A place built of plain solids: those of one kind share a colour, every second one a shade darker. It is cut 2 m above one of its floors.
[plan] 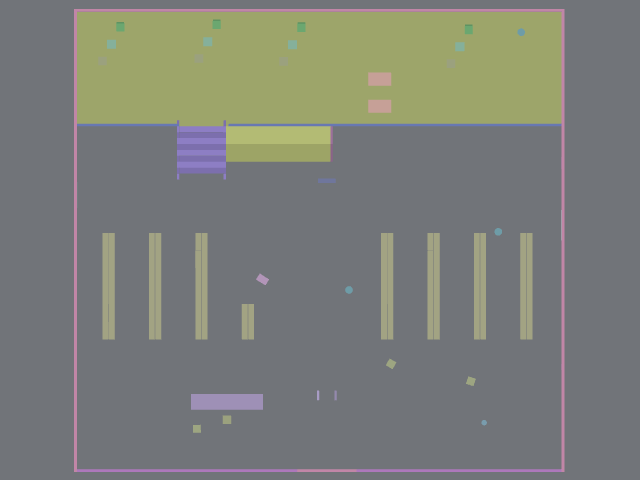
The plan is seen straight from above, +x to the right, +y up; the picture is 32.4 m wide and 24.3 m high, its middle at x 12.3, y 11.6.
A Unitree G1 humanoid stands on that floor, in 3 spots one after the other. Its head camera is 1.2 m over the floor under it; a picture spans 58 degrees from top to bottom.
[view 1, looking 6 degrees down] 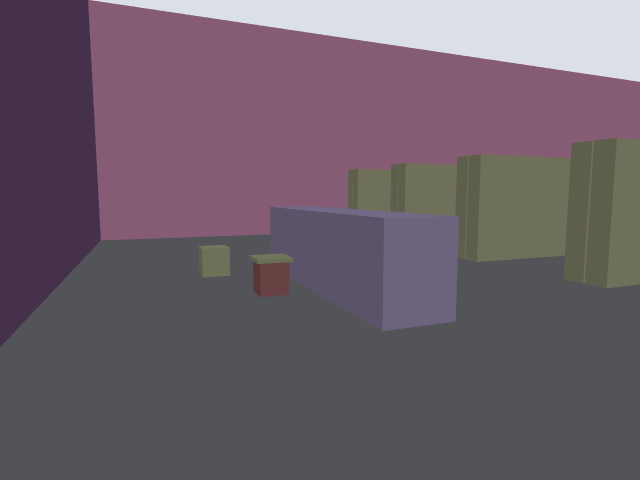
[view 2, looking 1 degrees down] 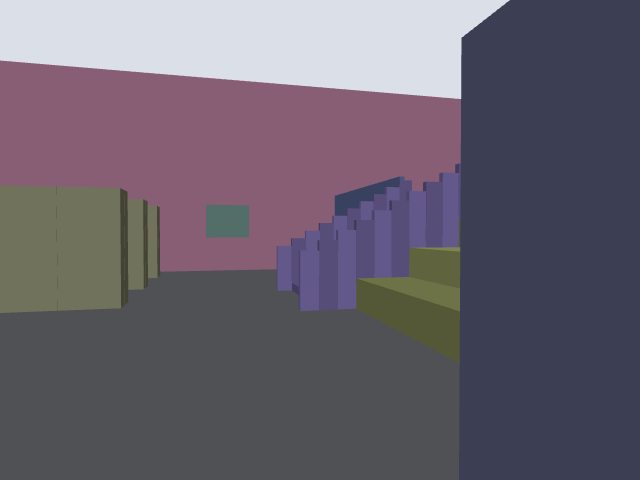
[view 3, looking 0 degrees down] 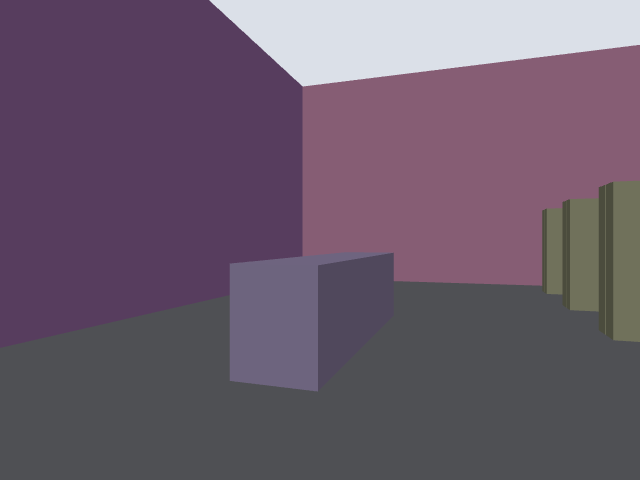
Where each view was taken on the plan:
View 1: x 12.65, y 1.10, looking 158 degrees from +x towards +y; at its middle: returns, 5.10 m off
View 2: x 14.00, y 13.36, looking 166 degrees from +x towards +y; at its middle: stair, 9.10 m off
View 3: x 12.65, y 4.93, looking -161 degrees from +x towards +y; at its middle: wall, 13.38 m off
